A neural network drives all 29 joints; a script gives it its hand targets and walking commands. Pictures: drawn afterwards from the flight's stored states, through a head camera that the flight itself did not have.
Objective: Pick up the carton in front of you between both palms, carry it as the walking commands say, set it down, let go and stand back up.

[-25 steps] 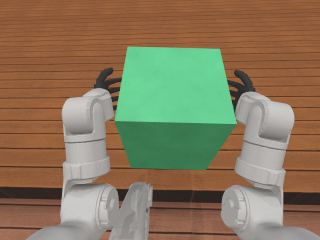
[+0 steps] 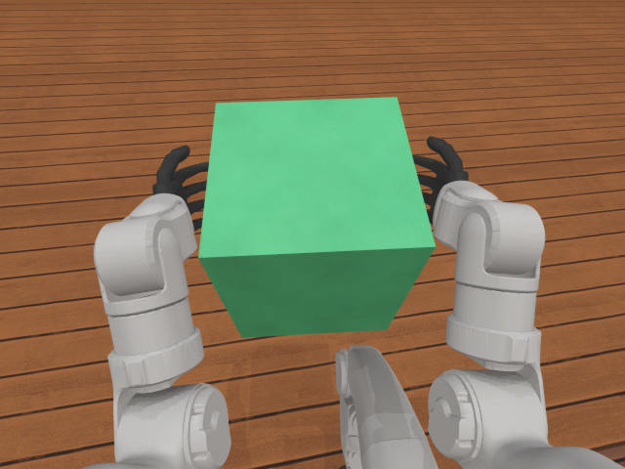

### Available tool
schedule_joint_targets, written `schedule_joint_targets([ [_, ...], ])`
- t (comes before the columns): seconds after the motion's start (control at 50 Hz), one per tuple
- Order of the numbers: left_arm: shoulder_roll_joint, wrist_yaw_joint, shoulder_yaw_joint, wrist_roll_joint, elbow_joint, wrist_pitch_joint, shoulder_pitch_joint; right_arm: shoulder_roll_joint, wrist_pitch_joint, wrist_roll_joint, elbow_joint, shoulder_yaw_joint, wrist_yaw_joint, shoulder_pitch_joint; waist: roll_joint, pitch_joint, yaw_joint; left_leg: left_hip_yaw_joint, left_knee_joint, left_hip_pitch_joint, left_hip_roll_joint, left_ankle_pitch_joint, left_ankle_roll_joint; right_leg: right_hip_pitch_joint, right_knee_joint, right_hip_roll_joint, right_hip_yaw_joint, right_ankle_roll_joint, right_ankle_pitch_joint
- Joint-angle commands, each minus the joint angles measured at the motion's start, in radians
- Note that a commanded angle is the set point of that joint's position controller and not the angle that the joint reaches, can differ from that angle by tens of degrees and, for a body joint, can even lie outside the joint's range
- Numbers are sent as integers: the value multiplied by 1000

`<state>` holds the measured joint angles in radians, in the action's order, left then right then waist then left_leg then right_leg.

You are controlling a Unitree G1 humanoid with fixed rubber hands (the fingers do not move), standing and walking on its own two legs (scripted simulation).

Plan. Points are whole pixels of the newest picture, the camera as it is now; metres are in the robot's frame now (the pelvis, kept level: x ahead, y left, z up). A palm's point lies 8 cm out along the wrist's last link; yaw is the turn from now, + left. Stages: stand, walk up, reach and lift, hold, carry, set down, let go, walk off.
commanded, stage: carry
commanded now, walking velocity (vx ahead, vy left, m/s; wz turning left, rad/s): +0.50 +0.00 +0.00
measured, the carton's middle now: (311, 230) +0.38 -0.02 +0.10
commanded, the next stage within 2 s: none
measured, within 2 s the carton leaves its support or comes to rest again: neither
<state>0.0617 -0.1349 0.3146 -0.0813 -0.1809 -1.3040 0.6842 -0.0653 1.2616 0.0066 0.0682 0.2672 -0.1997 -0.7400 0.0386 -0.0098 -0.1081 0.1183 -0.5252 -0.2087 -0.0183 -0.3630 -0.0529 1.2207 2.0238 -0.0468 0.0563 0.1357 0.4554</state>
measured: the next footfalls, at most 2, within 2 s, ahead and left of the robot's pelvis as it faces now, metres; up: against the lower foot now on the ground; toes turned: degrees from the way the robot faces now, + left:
right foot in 0.18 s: +0.37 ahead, -0.11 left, +0.16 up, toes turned -6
left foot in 0.68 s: +0.61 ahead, +0.11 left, +0.16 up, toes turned +7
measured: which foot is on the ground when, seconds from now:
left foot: down 0.00-0.18, up 0.20-0.66, down 0.68-1.00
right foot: up 0.00-0.16, down 0.18-0.70, up 0.72-1.00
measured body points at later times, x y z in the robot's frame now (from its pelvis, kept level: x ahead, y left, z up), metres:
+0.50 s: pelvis +0.31 -0.03 +0.15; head +0.34 -0.03 +0.60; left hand +0.67 +0.15 +0.32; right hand +0.69 -0.16 +0.31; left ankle +0.43 +0.10 -0.47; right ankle +0.33 -0.11 -0.57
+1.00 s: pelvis +0.59 +0.01 +0.17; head +0.63 +0.03 +0.62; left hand +0.96 +0.16 +0.27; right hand +0.95 -0.14 +0.27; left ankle +0.57 +0.10 -0.57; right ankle +0.70 -0.14 -0.52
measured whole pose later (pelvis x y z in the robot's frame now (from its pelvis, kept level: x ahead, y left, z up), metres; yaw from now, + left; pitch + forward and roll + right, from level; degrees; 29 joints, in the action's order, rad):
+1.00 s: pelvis +0.59 +0.01 +0.17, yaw -1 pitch +6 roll -1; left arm 0.08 -0.17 0.27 -0.04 -0.01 -1.19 0.60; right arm -0.12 1.17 -0.07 0.03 0.30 -0.14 -0.56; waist 0.03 -0.02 -0.01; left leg 0.13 -0.39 -0.25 -0.02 -0.23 -0.04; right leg 0.67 0.80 -0.08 0.05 -0.04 0.19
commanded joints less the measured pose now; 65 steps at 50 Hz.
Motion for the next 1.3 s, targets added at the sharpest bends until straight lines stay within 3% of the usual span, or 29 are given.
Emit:
schedule_joint_targets([
  [0.0, 735, 32, -646, 261, 31, -7, 697, -784, 42, 311, 57, -591, 167, -669, -90, -295, 18, -291, 276, 423, -237, 142, -142, 309, -131, -58, 38, -7, 28],
  [0.04, 718, 18, -633, 276, 45, -32, 742, -733, 64, 289, 39, -534, 159, -684, -133, -257, 44, -112, 496, 138, -175, 333, -184, -89, -483, -41, 171, -8, -57],
  [0.1, 785, 10, -634, 317, 118, -47, 787, -710, 87, 258, -26, -472, 154, -679, -305, -411, 129, 57, 316, 129, -166, 1484, -143, -579, -798, 88, 275, 44, -219],
  [0.14, 854, 16, -644, 358, 127, -40, 843, -708, 87, 210, -48, -419, 155, -676, -390, -557, 247, 57, -67, 291, -191, 1785, -84, -789, -1052, 171, 249, 31, -179],
  [0.16, 891, 27, -650, 367, 132, -30, 861, -710, 82, 188, -61, -410, 155, -682, -349, -637, 303, 14, -350, 201, -151, 1553, -53, -1016, -1249, 147, 98, 26, -168],
  [0.18, 903, 34, -648, 382, 116, -14, 873, -751, 72, 167, -57, -406, 156, -641, -33, -767, 250, -49, -800, -212, 10, 716, 27, -1317, -1460, -171, -584, 203, -93],
  [0.2, 959, 42, -667, 406, 130, 3, 850, -748, 70, 166, -63, -393, 156, -655, 187, -830, 235, -233, -1254, -309, 144, 224, 33, -1293, -1631, -244, -926, 321, -293],
  [0.22, 999, 54, -685, 434, 94, 14, 886, -779, 56, 143, -60, -397, 154, -661, 92, -811, 209, -346, -1409, -445, 114, 190, -5, -1323, -1544, -214, -804, 280, -275],
  [0.28, 1101, 92, -756, 520, 8, 53, 1021, -821, 28, 141, 21, -430, 151, -750, -5, -560, 166, -283, -1329, -648, -2, 80, -55, -1141, -1483, -191, -542, 138, -187],
  [0.34, 1082, 104, -763, 529, -37, 60, 989, -815, 10, 146, 83, -494, 140, -745, -64, -510, 158, -196, -1098, -610, -28, -76, -48, -1045, -1549, -205, -395, 135, -138],
  [0.48, 873, 80, -660, 398, 80, -5, 757, -758, 59, 192, 71, -564, 121, -670, 66, -498, 181, -84, -509, -615, -91, 239, -8, -1178, -1605, -164, -162, 100, -384],
  [0.6, 811, 77, -554, 318, 225, -32, 714, -801, 85, 219, -78, -520, 135, -697, 137, -391, 188, 39, -61, -400, 10, 263, 8, -1211, -1618, -135, -64, 27, -558],
  [0.64, 810, 74, -524, 296, 271, -26, 708, -816, 78, 214, -158, -481, 136, -680, 104, -426, 138, 86, 90, -184, 59, 291, 0, -1200, -1434, -117, 17, -30, -765],
  [0.66, 806, 72, -509, 285, 296, -22, 697, -819, 73, 209, -203, -458, 136, -658, 59, -493, 109, 38, 80, 40, 11, 298, -19, -1088, -1282, -95, 53, -82, -712],
  [0.68, 806, 71, -495, 281, 316, -21, 697, -804, 68, 195, -234, -432, 135, -631, -83, -557, 86, -268, 62, 237, -202, 311, -61, -885, -1052, -59, 68, -130, -429],
  [0.7, 834, 68, -486, 275, 348, -19, 704, -797, 56, 178, -261, -420, 129, -660, -347, -580, 83, -667, 139, 453, -403, 381, -199, -539, -865, 74, 34, -156, -32],
  [0.72, 848, 66, -494, 277, 342, -8, 743, -823, 43, 176, -259, -412, 131, -635, -299, -545, 74, -696, 166, 461, -387, 348, -220, -425, -748, 57, -45, -134, 41],
  [0.76, 956, 76, -521, 294, 347, 21, 739, -916, 10, 201, -202, -437, 148, -684, -117, -504, 74, -535, 155, 368, -338, 325, -171, -389, -724, -5, -76, -118, -54],
  [0.8, 1059, 90, -574, 321, 306, 59, 766, -1019, -30, 240, -115, -498, 167, -769, -130, -483, 85, -397, 206, 263, -282, 235, -112, -449, -820, -46, -84, -128, -150],
  [0.86, 1106, 86, -657, 341, 197, 113, 774, -1058, -76, 272, 0, -587, 169, -765, -175, -503, 80, -293, 244, 261, -253, 173, -117, -460, -917, -49, -55, -152, -213],
  [0.98, 1018, 71, -751, 339, 34, 162, 604, -967, -121, 259, 134, -675, 155, -563, -193, -522, 75, -75, 134, 371, -189, 899, -72, -620, -1382, 33, 77, -177, -349],
  [1.02, 983, 77, -770, 341, 10, 161, 548, -927, -124, 239, 143, -684, 155, -479, -214, -534, 72, -22, 72, 387, -152, 940, -35, -725, -1534, 81, 111, -174, -469],
  [1.06, 952, 90, -782, 336, 11, 157, 498, -893, -121, 222, 127, -692, 160, -410, -180, -553, 92, 38, -74, 307, -121, 847, 14, -976, -1764, 70, 136, -160, -701],
  [1.08, 937, 97, -781, 325, 19, 154, 478, -881, -118, 217, 115, -702, 165, -383, -155, -562, 98, 15, -123, 167, -111, 745, 48, -1167, -1767, -6, 80, -144, -826],
  [1.1, 917, 102, -762, 311, 39, 155, 440, -876, -113, 218, 109, -713, 171, -379, -13, -617, 107, 3, -244, -43, -92, 368, 87, -1416, -1585, -207, -101, -91, -1357],
  [1.12, 893, 99, -752, 289, 75, 154, 409, -899, -110, 231, 87, -728, 174, -370, 182, -713, 113, -52, -356, -326, -30, -93, 93, -1725, -1426, -360, -250, 53, -1765],
  [1.14, 895, 97, -740, 287, 89, 159, 336, -902, -109, 244, 96, -741, 177, -360, 218, -744, 132, -88, -375, -395, -7, -238, 96, -1737, -1471, -357, -268, 105, -1645],
  [1.18, 926, 103, -736, 282, 37, 174, 363, -969, -122, 280, 111, -772, 186, -418, 124, -684, 128, -110, -253, -380, -33, -249, 98, -1618, -1553, -324, -224, 67, -1341],
  [1.28, 941, 119, -792, 319, -105, 209, 463, -1035, -163, 319, 173, -822, 190, -465, 97, -655, 114, -20, 57, -61, -18, 89, 102, -1333, -1574, -195, -19, -8, -942],
])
